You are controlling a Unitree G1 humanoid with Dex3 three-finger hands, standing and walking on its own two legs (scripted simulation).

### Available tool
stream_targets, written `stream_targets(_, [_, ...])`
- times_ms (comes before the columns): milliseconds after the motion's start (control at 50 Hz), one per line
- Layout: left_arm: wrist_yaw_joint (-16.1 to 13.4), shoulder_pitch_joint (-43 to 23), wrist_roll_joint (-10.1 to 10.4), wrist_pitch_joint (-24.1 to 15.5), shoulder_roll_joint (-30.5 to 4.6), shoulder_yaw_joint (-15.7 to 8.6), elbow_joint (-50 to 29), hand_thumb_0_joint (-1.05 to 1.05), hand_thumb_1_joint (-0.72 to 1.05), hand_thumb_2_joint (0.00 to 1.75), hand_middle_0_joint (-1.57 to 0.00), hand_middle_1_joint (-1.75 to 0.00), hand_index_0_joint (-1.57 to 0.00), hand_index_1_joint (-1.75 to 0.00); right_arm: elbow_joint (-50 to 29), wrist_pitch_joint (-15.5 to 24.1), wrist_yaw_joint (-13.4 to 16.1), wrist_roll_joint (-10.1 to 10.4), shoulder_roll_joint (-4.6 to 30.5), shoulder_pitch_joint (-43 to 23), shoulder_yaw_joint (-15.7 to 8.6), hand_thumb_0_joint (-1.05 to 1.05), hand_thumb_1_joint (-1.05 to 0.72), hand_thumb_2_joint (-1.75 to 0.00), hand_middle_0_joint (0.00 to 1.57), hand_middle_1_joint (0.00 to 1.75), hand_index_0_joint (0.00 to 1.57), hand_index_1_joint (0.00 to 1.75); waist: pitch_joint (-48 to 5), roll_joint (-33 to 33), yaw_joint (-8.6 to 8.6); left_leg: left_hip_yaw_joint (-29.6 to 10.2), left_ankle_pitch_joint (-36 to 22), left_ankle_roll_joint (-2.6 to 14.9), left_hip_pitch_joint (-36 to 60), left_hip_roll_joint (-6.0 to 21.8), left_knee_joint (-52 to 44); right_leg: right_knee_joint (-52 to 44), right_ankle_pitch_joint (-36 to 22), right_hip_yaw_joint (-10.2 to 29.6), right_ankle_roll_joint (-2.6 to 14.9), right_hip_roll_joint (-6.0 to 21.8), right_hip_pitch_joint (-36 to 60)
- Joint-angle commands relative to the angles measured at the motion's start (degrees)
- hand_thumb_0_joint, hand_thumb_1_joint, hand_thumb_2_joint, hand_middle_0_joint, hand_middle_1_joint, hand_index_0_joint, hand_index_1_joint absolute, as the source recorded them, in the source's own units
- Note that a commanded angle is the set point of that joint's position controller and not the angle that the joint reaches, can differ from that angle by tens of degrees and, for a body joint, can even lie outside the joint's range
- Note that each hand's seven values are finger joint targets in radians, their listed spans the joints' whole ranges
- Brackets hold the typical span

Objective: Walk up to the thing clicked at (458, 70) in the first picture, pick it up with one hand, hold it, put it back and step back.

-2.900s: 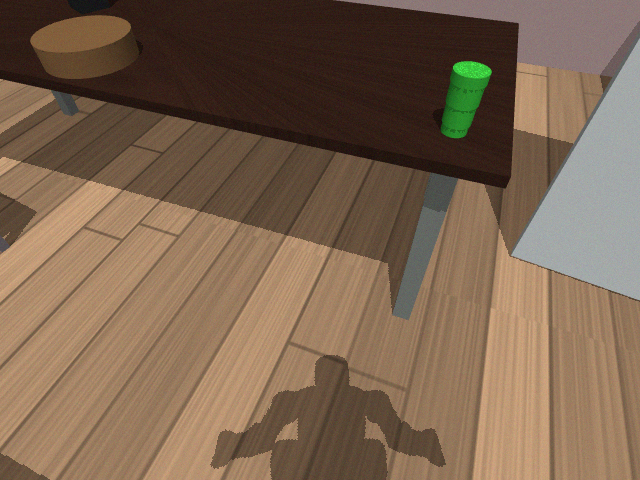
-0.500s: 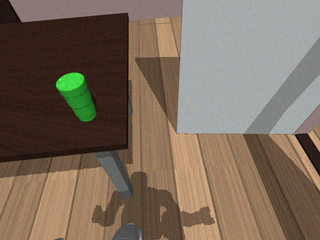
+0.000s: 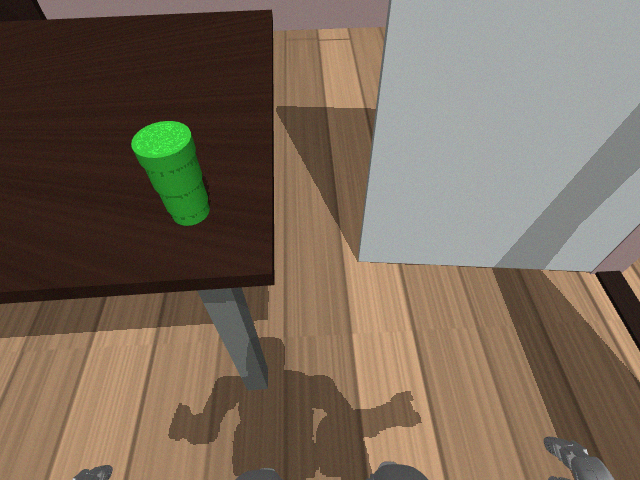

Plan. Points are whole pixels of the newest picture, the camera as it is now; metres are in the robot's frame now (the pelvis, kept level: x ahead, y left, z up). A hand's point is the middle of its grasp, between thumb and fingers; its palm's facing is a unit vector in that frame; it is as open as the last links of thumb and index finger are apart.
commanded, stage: walk up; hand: left
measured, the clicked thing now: (177, 178) +0.50 +0.22 +0.07
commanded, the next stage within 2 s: stand in 1.64 s
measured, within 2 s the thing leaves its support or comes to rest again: neither
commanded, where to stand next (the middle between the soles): +0.07 +0.01 m, yaw +0 degrees
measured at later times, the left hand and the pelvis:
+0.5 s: hand out of the picture +0.04 +0.27 -0.13, palm faces +0.01 -0.95 -0.32, open 7.4 cm; pelvis -0.01 +0.01 +0.03, yaw +0 degrees
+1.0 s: hand out of the picture +0.09 +0.25 -0.11, palm faces +0.02 -0.94 -0.33, open 7.4 cm; pelvis +0.00 +0.00 +0.04, yaw +1 degrees
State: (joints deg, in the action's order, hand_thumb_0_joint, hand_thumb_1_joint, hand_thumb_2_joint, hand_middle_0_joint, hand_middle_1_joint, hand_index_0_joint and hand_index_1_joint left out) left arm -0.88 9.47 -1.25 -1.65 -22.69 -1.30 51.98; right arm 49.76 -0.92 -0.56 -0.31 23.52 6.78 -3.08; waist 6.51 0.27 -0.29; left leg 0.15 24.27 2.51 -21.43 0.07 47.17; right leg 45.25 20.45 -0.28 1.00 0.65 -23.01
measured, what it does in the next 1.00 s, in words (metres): stands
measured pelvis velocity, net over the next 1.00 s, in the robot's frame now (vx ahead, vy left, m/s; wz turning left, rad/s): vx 0.00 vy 0.00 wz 0.01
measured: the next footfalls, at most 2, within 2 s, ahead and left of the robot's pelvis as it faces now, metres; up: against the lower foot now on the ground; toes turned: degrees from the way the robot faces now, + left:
none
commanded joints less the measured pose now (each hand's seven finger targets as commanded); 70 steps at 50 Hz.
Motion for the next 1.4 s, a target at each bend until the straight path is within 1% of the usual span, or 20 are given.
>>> stream_targets(0, [-0.76,-3.97,0.85,-1.07,-10.3,-2.6,-4.32,0.0,0.9,0.9,-0.2,-0.3,-0.2,-0.3,-0.67,2.7,0.64,-0.21,11.69,4.9,-2.99,0.0,-0.9,-0.9,0.2,0.3,0.2,0.3,-12.04,0.51,1.52,-16.13,-21.04,5.22,10.4,10.34,-17.65,-1.53,-15.62,5.55,1.22,2.99,0.97])
stream_targets(20, [-0.48,-2.22,0.93,-0.71,-8.93,-2.21,-3.59,0.0,0.9,0.9,-0.2,-0.3,-0.2,-0.3,-1.55,3.27,0.83,-0.61,12.36,2.46,-2.61,0.0,-0.9,-0.9,0.2,0.3,0.2,0.3,-11.43,1.42,-0.18,-20.69,-21.62,7.19,10.04,14.58,-19.85,-1.23,-6.63,2.77,-0.34,0.26,0.69])
stream_targets(40, [-0.41,0.1,1.0,-0.49,-9.7,-2.51,-2.44,0.0,0.9,0.9,-0.2,-0.3,-0.2,-0.3,-1.6,3.54,0.72,-0.22,13.93,-0.24,-2.48,0.0,-0.9,-0.9,0.2,0.3,0.2,0.3,-12.31,2.12,-1.76,-19.97,-23.27,9.49,8.32,17.0,-18.35,-3.13,1.7,1.89,-0.27,0.36,4.32])
stream_targets(60, [-0.38,0.37,0.87,-0.69,-10.47,-2.6,-0.76,0.0,0.9,0.9,-0.2,-0.3,-0.2,-0.3,-1.15,3.35,0.48,-0.02,13.57,-2.03,-2.36,0.0,-0.9,-0.9,0.2,0.3,0.2,0.3,-11.54,2.33,-2.31,-18.14,-23.38,8.2,4.13,15.3,-17.56,-6.72,-0.09,2.61,0.29,1.01,9.26])
stream_targets(80, [-0.18,-1.29,0.46,-0.99,-11.2,-2.83,-0.21,0.0,0.9,0.9,-0.2,-0.3,-0.2,-0.3,-0.56,3.08,0.4,-0.11,12.26,-2.54,-1.73,0.0,-0.9,-0.9,0.2,0.3,0.2,0.3,-9.89,1.49,-2.08,-14.6,-19.75,4.96,-0.6,12.01,-17.65,-10.59,-5.14,4.45,0.8,2.19,13.13])
stream_targets(100, [0.09,-2.79,0.49,-0.97,-11.77,-2.93,-0.15,0.0,0.9,0.9,-0.2,-0.3,-0.2,-0.3,-0.17,2.88,0.54,0.0,11.53,-3.14,-1.37,0.0,-0.9,-0.9,0.2,0.3,0.2,0.3,-9.68,1.43,-1.35,-10.78,-13.12,2.62,-0.82,8.84,-18.51,-12.28,-7.48,6.22,1.88,3.54,13.19])
stream_targets(120, [0.35,-3.98,0.73,-0.78,-12.0,-2.82,-0.08,0.0,0.9,0.9,-0.2,-0.3,-0.2,-0.3,0.75,2.73,0.67,-0.12,11.05,-2.35,-1.0,0.0,-0.9,-0.9,0.2,0.3,0.2,0.3,-9.18,1.86,-0.62,-9.73,-6.91,1.53,0.95,7.24,-19.88,-13.38,-5.3,7.82,2.5,4.57,10.45])
stream_targets(180, [0.74,-4.5,1.08,-0.33,-11.11,-2.09,1.6,0.0,0.9,0.9,-0.2,-0.3,-0.2,-0.3,2.8,2.39,0.3,-0.46,11.53,-3.21,-0.59,0.0,-0.9,-0.9,0.2,0.3,0.2,0.3,-4.4,4.81,-1.0,-12.48,8.3,1.63,-0.66,7.94,-25.87,-17.0,5.23,6.8,2.17,3.42,7.72])
stream_targets(220, [0.9,-3.78,1.11,-0.33,-10.78,-2.03,3.12,0.0,0.9,0.9,-0.2,-0.3,-0.2,-0.3,3.61,2.32,0.0,-0.6,11.28,-4.18,-0.28,0.0,-0.9,-0.9,0.2,0.3,0.2,0.3,-3.01,4.92,-1.71,-12.95,11.92,1.51,-2.12,8.01,-28.21,-18.8,5.64,6.39,2.02,2.78,8.78])
stream_targets(260, [1.06,-3.86,0.98,-0.49,-10.87,-2.03,4.2,0.0,0.9,0.9,-0.2,-0.3,-0.2,-0.3,4.4,2.4,-0.16,-0.43,10.41,-4.39,0.04,0.0,-0.9,-0.9,0.2,0.3,0.2,0.3,-3.23,3.4,-1.7,-11.86,9.37,0.89,-0.98,7.52,-28.47,-21.07,3.54,6.62,1.9,3.2,10.22])
stream_targets(340, [1.0,-5.26,1.01,-0.83,-10.31,-1.8,5.81,0.0,0.9,0.9,-0.2,-0.3,-0.2,-0.3,6.06,2.94,-0.1,-0.13,9.73,-3.98,0.29,0.0,-0.9,-0.9,0.2,0.3,0.2,0.3,-6.09,2.12,-0.85,-10.74,0.23,0.16,4.53,7.36,-29.1,-23.3,-3.47,6.34,1.12,4.07,11.63])
stream_targets(420, [1.05,-5.13,1.08,-1.03,-10.1,-1.52,7.54,0.0,0.9,0.9,-0.2,-0.3,-0.2,-0.3,7.7,2.64,-0.04,0.05,9.13,-3.9,0.33,0.0,-0.9,-0.9,0.2,0.3,0.2,0.3,-5.44,1.46,-0.75,-9.42,-0.72,-0.3,6.81,6.8,-29.91,-26.93,-1.45,7.48,0.73,5.12,10.95])
stream_targets(480, [0.96,-5.47,1.05,-1.15,-9.66,-1.31,8.61,0.0,0.9,0.9,-0.2,-0.3,-0.2,-0.3,8.83,2.7,0.06,0.03,8.94,-4.21,0.28,0.0,-0.9,-0.9,0.2,0.3,0.2,0.3,-5.9,1.33,-0.38,-8.65,-5.32,-0.46,8.91,6.73,-29.86,-28.08,-4.88,7.02,0.54,5.44,11.31])
stream_targets(520, [0.9,-5.86,0.98,-1.34,-9.55,-1.27,8.98,0.0,0.9,0.9,-0.2,-0.3,-0.2,-0.3,9.54,2.84,0.15,0.24,8.9,-3.85,0.33,0.0,-0.9,-0.9,0.2,0.3,0.2,0.3,-8.23,0.47,-0.09,-7.66,-10.67,-0.59,11.09,6.86,-29.48,-28.09,-10.58,6.84,0.45,6.08,13.39])
stream_targets(600, [0.75,-5.47,1.28,-1.4,-9.14,-1.14,10.08,0.0,0.9,0.9,-0.2,-0.3,-0.2,-0.3,10.46,2.79,0.32,0.48,8.63,-4.4,0.41,0.0,-0.9,-0.9,0.2,0.3,0.2,0.3,-9.73,0.48,-0.2,-6.57,-16.85,-0.85,13.67,6.8,-29.03,-28.2,-16.42,6.41,0.12,6.64,14.85])
stream_targets(760, [0.58,-6.89,0.8,-1.03,-9.22,-1.48,11.16,0.0,0.9,0.9,-0.2,-0.3,-0.2,-0.3,11.73,2.32,0.31,0.28,8.23,-5.49,0.4,0.0,-0.9,-0.9,0.2,0.3,0.2,0.3,-7.96,-1.2,-0.01,-6.2,-15.35,-0.93,13.1,6.56,-30.03,-30.4,-13.13,6.49,-0.17,6.92,14.55])
stream_targets(840, [0.68,-7.4,0.94,-0.98,-8.96,-1.7,10.83,0.0,0.9,0.9,-0.2,-0.3,-0.2,-0.3,11.95,2.52,0.31,0.26,8.21,-4.91,0.65,0.0,-0.9,-0.9,0.2,0.3,0.2,0.3,-9.16,-0.53,-0.18,-6.18,-17.05,-1.15,13.05,6.79,-30.76,-29.85,-15.75,6.24,-0.36,7.06,16.78])
stream_targets(1120, [0.66,-8.56,0.86,-0.53,-9.01,-2.03,10.15,0.0,0.9,0.9,-0.2,-0.3,-0.2,-0.3,12.21,2.38,0.53,0.01,8.2,-4.15,0.5,0.0,-0.9,-0.9,0.2,0.3,0.2,0.3,-8.55,-0.23,0.18,-6.32,-16.65,-1.33,12.01,6.59,-31.44,-30.07,-14.25,5.67,-0.23,6.69,17.99])
stream_targets(1260, [0.68,-8.51,0.96,-0.35,-8.63,-1.88,10.22,0.0,0.9,0.9,-0.2,-0.3,-0.2,-0.3,12.52,2.5,0.65,0.04,8.3,-3.84,0.48,0.0,-0.9,-0.9,0.2,0.3,0.2,0.3,-9.62,-0.11,0.22,-6.5,-18.62,-1.34,12.45,6.75,-31.73,-29.02,-17.64,5.16,-0.37,6.56,19.15])
stream_targets(1380, [0.68,-8.08,0.87,-0.23,-8.61,-1.83,10.32,0.0,0.9,0.9,-0.2,-0.3,-0.2,-0.3,12.26,2.47,0.64,-0.02,8.32,-4.15,0.52,0.0,-0.9,-0.9,0.2,0.3,0.2,0.3,-8.85,0.27,0.12,-6.39,-18.24,-1.17,12.69,6.79,-32.01,-28.99,-17.29,4.99,-0.44,6.57,18.5])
